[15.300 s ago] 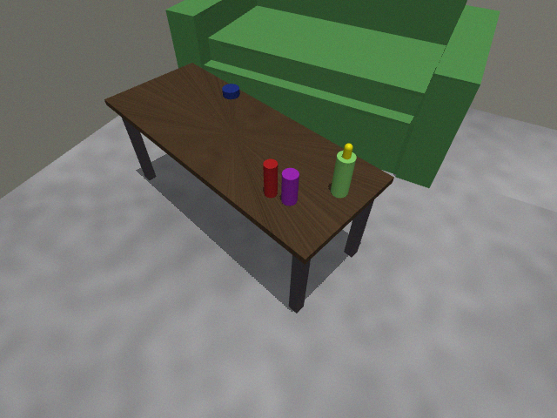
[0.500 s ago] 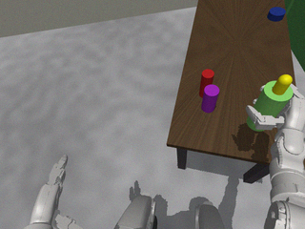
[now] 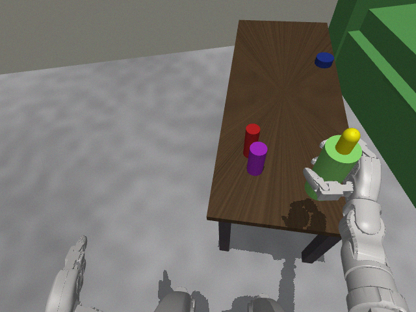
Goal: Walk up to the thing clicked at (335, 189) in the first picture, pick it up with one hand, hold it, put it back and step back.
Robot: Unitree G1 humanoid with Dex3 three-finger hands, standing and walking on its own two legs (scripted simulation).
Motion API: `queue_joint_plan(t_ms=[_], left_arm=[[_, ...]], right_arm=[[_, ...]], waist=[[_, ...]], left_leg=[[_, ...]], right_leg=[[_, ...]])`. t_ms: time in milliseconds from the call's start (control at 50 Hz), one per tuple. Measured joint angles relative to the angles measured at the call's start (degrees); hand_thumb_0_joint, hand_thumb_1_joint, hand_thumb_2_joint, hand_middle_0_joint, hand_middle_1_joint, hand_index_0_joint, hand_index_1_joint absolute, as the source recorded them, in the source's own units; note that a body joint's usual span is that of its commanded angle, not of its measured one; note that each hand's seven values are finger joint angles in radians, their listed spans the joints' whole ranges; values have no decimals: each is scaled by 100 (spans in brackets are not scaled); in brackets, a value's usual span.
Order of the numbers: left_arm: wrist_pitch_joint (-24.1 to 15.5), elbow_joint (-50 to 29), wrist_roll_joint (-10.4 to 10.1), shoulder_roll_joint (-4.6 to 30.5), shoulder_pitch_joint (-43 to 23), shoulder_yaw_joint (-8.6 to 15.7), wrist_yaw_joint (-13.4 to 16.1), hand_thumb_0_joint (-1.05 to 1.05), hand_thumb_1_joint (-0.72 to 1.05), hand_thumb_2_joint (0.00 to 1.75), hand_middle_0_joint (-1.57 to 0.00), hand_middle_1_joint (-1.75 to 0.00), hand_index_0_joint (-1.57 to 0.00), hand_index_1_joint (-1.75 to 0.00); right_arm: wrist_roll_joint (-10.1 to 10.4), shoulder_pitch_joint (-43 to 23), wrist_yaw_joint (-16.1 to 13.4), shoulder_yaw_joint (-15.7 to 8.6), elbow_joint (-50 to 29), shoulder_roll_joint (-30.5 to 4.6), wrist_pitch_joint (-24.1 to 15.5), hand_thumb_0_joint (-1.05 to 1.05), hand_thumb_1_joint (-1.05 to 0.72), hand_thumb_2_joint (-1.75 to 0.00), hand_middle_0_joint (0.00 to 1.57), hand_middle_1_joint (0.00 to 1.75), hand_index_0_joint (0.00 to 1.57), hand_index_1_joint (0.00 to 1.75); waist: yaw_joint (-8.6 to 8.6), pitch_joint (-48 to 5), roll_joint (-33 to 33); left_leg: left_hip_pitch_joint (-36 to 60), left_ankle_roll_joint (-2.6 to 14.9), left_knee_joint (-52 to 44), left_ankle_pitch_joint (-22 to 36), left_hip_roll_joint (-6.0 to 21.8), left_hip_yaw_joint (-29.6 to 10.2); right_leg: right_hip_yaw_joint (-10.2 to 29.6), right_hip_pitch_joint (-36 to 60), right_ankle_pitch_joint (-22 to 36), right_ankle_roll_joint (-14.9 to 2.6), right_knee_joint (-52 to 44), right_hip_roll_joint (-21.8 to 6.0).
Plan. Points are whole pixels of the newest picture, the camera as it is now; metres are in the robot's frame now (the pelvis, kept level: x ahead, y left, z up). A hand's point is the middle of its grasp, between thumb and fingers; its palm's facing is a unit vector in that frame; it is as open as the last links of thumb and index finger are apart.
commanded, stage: lift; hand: right
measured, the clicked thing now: (333, 164) +0.38 -0.19 +0.07
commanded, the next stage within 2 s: hold in 0.48 s
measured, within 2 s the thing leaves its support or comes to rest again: neither
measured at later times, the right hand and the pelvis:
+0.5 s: hand (326, 174) +0.35 -0.17 +0.08, palm faces +0.19 +0.98 +0.00, open 8.5 cm; pelvis +0.00 +0.01 +0.02, yaw +0 degrees
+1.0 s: hand (329, 178) +0.33 -0.16 +0.10, palm faces +0.18 +0.98 +0.01, open 8.5 cm; pelvis +0.00 +0.01 +0.03, yaw +0 degrees
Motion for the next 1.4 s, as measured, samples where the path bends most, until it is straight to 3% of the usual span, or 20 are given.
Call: queue_joint_plan(t_ms=[320, 980, 1400], left_arm=[[17, 343, -103, 1, -165, 80, 133, -1, -52, 4, -6, -5, -6, -5], [-76, 1039, -182, -31, -385, 129, 233, -1, -52, 4, -6, -5, -6, -5], [-187, 1310, -197, -31, -515, 143, 279, -1, -52, 5, -6, -5, -6, -5]], right_arm=[[86, 507, -84, 328, -608, 193, 215, 0, 26, -114, 82, 118, 83, 118], [200, 1037, -154, 704, -1242, 311, 502, 0, 26, -114, 82, 118, 83, 118], [256, 1178, -144, 738, -1370, 362, 602, 0, 27, -114, 82, 118, 83, 117]], waist=[[-139, 158, 15], [-285, 286, -65], [-281, 369, -53]], left_leg=[[572, 31, -373, 134, 22, -27], [1299, 30, -928, 368, 57, -42], [1492, 38, -1100, 405, 55, -34]], right_leg=[[-35, 627, 188, 26, -482, 15], [-61, 1376, 453, 23, -1089, 42], [-57, 1575, 499, 31, -1276, 36]])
